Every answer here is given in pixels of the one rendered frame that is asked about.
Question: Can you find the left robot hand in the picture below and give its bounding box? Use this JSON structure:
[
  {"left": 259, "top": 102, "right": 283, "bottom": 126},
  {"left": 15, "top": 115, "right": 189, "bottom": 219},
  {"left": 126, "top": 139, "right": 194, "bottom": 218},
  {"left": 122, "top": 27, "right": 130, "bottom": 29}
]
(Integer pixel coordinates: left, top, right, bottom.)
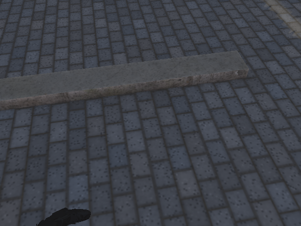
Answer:
[{"left": 36, "top": 207, "right": 91, "bottom": 226}]

